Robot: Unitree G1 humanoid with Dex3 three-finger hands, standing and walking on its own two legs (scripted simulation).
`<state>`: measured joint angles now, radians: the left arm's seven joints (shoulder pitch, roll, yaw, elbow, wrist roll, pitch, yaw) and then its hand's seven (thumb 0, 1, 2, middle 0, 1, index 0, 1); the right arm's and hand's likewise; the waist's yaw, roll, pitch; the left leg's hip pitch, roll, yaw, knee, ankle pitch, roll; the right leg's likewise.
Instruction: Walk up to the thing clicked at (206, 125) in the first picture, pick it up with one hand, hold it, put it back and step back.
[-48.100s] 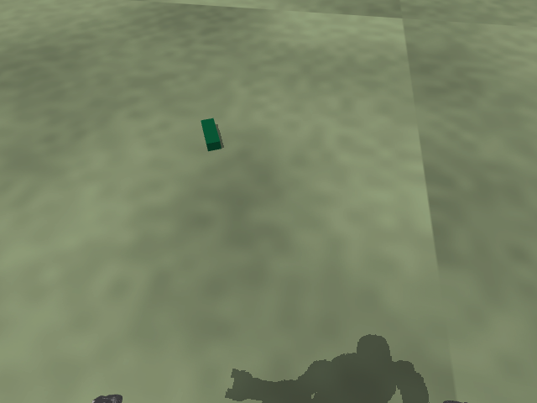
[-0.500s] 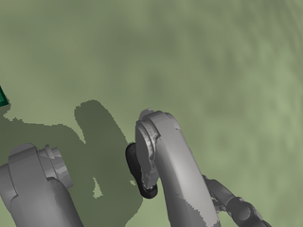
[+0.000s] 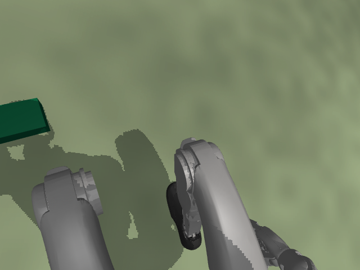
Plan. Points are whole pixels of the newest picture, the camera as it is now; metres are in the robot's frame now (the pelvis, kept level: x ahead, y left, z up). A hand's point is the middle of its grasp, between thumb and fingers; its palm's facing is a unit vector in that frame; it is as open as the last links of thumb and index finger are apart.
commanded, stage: withdraw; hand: left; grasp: from above
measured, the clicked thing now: out of the picture +0.43 +0.35 -0.28
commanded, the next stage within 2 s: home in 0.62 s
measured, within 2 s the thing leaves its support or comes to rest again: neither
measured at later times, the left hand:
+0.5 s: hand out of the picture +0.41 +0.35 -0.13, palm faces -0.48 -0.13 -0.87, open 14.0 cm
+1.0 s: hand out of the picture +0.43 +0.36 -0.08, palm faces -0.36 -0.24 -0.90, open 12.2 cm
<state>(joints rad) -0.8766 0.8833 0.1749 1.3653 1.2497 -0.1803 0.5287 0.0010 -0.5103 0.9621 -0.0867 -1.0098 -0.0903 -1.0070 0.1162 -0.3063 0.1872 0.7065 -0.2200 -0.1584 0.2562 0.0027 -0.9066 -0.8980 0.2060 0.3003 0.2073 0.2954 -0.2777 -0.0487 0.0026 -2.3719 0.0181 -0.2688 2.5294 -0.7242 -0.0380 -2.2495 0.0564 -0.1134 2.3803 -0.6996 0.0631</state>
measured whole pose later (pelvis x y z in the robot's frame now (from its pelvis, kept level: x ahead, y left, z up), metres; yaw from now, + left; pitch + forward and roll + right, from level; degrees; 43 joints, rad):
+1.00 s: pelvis +0.00 +0.00 +0.05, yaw +6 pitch +36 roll -9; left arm -0.87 0.76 0.15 1.17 1.05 -0.14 0.17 0.00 -0.04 0.84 -0.20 -0.61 -0.19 -0.62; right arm 0.22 -0.25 0.08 0.68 -0.09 0.00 0.13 0.00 -0.90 -0.89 0.21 0.30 0.21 0.29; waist -0.21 0.04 -0.09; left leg -2.29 0.01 -0.16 2.34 -0.69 -0.02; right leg -2.18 0.01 -0.04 2.26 -0.70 0.07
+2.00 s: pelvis +0.06 +0.00 +0.39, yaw +14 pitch +14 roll -3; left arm 0.45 0.23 0.05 -0.10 -0.08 0.47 0.06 0.01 0.91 0.89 -0.20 -0.30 -0.20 -0.30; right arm 0.31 -0.21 0.04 0.53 0.04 -0.18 -0.18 0.01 -0.91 -0.90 0.21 0.30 0.21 0.29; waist -0.08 0.06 -0.19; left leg -0.85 0.05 -0.07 1.10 -0.50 -0.03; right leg -0.78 -0.01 -0.06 1.03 -0.50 0.02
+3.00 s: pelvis +0.07 +0.00 +0.41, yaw +15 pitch +10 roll -3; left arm 0.50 0.22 0.03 -0.13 -0.05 0.46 0.01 0.01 0.91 0.89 -0.20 -0.30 -0.20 -0.30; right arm 0.29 -0.22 0.03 0.54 0.01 -0.24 -0.19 0.01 -0.90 -0.90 0.21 0.30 0.21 0.30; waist -0.04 0.05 -0.16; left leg -0.71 0.05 -0.06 1.02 -0.48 -0.03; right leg -0.64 -0.02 -0.05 0.96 -0.48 0.03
